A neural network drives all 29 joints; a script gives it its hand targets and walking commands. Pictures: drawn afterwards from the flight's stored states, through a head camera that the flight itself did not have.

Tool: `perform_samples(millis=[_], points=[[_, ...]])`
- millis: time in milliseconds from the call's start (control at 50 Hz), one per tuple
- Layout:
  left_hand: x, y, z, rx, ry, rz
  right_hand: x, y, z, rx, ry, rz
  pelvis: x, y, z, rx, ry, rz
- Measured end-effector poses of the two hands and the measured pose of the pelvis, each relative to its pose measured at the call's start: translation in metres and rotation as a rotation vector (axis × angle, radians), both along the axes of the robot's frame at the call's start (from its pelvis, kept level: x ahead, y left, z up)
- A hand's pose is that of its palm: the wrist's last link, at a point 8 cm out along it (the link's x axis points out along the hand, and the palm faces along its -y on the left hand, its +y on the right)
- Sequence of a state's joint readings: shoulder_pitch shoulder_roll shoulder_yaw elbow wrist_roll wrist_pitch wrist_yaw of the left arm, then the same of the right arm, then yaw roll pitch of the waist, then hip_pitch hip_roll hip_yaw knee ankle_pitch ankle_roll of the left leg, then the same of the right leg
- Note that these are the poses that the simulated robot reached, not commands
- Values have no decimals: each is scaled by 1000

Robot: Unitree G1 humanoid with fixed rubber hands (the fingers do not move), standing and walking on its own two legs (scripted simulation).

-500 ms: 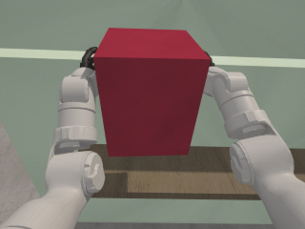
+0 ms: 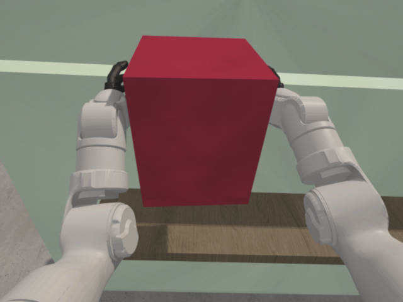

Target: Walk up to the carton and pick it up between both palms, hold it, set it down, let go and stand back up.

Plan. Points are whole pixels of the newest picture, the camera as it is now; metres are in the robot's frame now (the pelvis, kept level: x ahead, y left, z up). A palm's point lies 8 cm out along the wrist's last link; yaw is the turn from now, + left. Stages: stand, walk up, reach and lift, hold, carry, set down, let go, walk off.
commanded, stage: hold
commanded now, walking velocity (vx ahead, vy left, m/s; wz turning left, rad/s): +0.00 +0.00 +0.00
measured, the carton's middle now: (195, 120) +0.36 +0.01 +0.26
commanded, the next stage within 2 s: set down in 1.06 s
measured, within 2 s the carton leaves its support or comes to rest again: neither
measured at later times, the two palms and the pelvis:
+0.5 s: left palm (113, 99) +0.37 +0.16 +0.30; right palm (271, 102) +0.36 -0.13 +0.30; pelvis +0.00 +0.00 +0.00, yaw +0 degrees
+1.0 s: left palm (114, 98) +0.37 +0.16 +0.30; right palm (272, 99) +0.36 -0.13 +0.30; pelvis +0.00 +0.00 +0.00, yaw -1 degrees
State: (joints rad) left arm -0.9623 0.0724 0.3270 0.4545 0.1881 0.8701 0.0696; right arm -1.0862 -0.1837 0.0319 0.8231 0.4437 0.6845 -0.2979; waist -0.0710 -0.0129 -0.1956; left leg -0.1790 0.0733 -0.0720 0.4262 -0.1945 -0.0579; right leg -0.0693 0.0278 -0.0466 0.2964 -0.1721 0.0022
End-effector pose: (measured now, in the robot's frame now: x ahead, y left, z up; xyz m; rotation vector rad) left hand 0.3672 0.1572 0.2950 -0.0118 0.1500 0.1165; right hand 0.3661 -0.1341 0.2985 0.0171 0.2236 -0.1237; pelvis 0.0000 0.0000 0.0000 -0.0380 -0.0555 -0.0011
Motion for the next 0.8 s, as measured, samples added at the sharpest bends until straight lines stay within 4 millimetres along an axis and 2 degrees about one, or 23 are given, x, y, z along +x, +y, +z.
perform_samples(millis=[160,380,800], points=[[-4,-3,-2,0,1,-5,-5,-3,-3,1,1,-4,0,0,0,0,-6,-2],[-3,0,7,5,-4,2,-3,0,0,8,-3,4,-4,0,0,2,1,-4],[-2,1,2,-8,9,-10,-5,1,2,11,10,-14,-2,3,0,2,-1,-6]])
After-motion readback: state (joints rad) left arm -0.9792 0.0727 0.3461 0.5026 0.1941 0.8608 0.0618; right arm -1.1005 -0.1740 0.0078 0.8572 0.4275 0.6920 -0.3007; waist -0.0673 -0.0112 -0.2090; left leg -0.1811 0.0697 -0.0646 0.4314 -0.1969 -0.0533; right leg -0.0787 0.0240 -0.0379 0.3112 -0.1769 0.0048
